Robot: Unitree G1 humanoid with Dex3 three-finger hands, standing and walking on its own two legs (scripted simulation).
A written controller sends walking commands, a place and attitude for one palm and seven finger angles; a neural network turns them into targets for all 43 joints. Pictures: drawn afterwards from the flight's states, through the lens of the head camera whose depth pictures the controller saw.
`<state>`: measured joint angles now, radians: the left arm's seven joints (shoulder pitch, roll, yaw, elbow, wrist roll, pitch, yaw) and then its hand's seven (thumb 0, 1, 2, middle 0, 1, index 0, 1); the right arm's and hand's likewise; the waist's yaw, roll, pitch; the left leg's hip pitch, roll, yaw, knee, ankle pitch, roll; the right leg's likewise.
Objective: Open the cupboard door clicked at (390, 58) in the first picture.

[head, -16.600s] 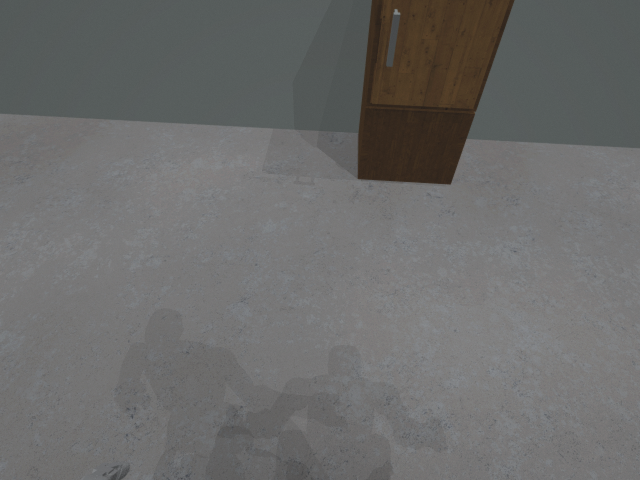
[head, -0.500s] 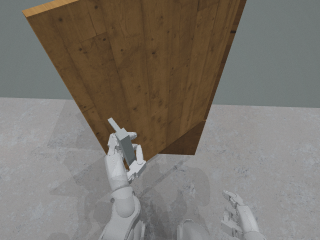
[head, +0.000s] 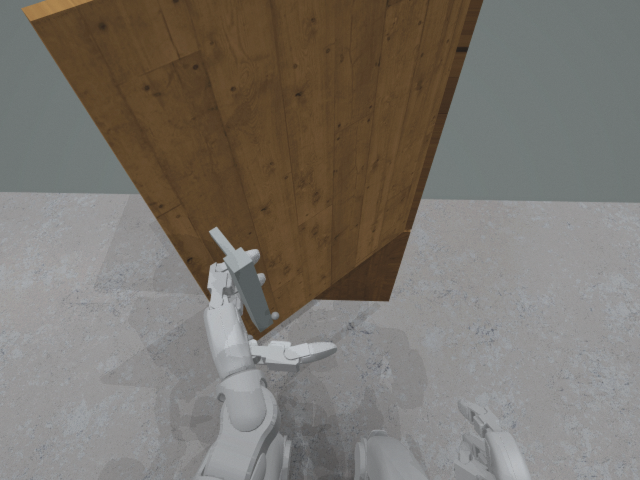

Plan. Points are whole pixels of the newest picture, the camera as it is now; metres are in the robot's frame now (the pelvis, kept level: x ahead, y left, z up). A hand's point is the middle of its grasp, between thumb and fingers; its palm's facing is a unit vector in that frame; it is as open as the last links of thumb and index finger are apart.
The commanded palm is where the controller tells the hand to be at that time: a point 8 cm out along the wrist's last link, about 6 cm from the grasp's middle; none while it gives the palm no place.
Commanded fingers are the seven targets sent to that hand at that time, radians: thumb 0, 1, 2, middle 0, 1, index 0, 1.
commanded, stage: open thumb and fingers to let go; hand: left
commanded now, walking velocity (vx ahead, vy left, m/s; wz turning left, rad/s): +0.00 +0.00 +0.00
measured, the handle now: (242, 283) +0.35 +0.11 +0.03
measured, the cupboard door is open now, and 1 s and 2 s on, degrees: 41 42 42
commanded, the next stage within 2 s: slide the hand sideways off the handle in 0.18 s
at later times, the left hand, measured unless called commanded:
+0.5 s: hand (265, 345) +0.27 +0.07 +0.02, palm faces -0.11 -0.99 +0.01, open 16.1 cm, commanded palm +0.25 +0.12 +0.02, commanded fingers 0.00 -0.50 0.30 -0.15 -0.30 -0.15 -0.30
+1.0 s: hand (235, 375) +0.24 +0.10 +0.03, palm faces -0.04 -1.00 +0.02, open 16.3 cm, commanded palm +0.21 +0.16 +0.02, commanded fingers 0.00 -0.50 0.30 -0.15 -0.30 -0.15 -0.30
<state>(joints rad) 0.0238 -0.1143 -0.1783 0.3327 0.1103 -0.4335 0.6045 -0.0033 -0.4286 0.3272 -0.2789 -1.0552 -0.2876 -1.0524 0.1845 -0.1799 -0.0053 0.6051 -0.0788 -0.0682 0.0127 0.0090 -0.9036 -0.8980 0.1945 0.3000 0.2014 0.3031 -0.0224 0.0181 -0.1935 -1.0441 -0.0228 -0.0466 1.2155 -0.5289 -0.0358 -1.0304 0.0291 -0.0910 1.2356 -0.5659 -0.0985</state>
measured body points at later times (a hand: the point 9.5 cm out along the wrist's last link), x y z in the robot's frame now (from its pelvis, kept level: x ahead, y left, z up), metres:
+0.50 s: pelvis -0.01 +0.03 -0.01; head +0.08 +0.01 +0.43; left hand +0.28 +0.13 +0.02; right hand +0.17 -0.20 -0.11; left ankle +0.03 +0.14 -0.63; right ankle +0.01 -0.06 -0.63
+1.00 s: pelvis +0.00 +0.04 -0.01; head +0.09 +0.03 +0.43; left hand +0.24 +0.16 +0.03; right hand +0.19 -0.18 -0.11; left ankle +0.03 +0.14 -0.63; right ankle +0.01 -0.06 -0.63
